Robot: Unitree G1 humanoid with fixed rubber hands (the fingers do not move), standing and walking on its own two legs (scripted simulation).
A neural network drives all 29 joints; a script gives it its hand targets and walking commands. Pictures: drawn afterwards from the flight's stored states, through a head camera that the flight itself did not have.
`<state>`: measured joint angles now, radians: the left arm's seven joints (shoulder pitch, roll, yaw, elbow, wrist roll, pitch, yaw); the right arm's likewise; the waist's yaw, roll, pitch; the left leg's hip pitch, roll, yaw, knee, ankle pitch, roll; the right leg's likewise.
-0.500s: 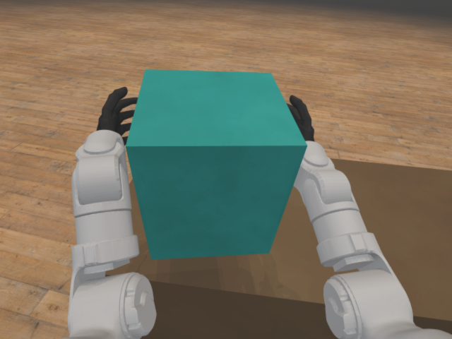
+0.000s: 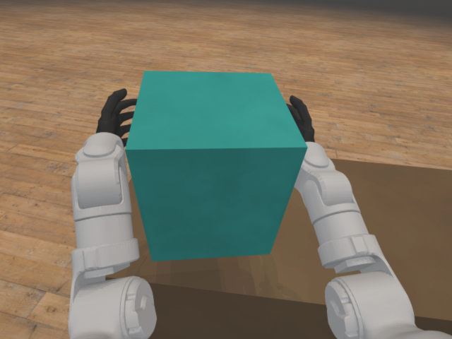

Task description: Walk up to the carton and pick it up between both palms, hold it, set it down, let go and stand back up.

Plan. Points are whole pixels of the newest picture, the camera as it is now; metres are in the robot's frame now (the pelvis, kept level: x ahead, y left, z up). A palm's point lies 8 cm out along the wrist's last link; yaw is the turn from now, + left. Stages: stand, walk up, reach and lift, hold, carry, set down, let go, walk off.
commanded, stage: hold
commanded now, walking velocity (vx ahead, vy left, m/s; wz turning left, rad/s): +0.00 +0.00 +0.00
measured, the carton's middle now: (210, 167) +0.36 -0.01 +0.18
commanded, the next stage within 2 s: set down in 1.42 s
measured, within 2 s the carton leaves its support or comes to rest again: neither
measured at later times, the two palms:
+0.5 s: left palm (110, 135) +0.37 +0.14 +0.25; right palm (299, 142) +0.35 -0.16 +0.23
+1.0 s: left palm (108, 136) +0.37 +0.14 +0.25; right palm (298, 142) +0.35 -0.16 +0.23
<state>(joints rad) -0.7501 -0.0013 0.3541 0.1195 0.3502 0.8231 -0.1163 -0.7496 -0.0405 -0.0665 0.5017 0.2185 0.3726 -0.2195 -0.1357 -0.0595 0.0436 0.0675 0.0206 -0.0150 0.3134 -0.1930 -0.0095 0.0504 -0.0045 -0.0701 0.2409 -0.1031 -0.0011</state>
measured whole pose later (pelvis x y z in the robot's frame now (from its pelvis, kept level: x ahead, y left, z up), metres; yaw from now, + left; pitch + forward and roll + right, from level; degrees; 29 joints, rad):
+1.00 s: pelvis +0.00 +0.00 +0.00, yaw +0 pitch -11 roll -1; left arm -0.76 0.00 0.35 0.14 0.35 0.82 -0.11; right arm -0.75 -0.04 -0.08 0.51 0.21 0.37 -0.22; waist -0.13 -0.06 0.04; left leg 0.07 0.02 -0.01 0.31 -0.19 -0.01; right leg 0.06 -0.01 -0.06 0.24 -0.11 0.00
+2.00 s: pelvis +0.02 +0.01 +0.00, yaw +2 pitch -11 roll -1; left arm -0.65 -0.06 0.27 0.19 0.37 0.49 -0.12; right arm -0.53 0.01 -0.12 0.53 0.09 -0.03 -0.20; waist -0.15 -0.08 0.12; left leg 0.08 0.01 -0.02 0.33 -0.22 0.01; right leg 0.10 -0.02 -0.09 0.21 -0.12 0.02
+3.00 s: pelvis +0.03 +0.02 +0.00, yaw +0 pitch -7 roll -1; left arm -0.69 -0.03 0.27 0.46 0.34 0.36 -0.11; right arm -0.51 0.04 -0.21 0.61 0.03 -0.09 -0.20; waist -0.19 -0.07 0.08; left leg 0.03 0.00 0.02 0.30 -0.22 0.02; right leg 0.04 -0.03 -0.08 0.19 -0.11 0.03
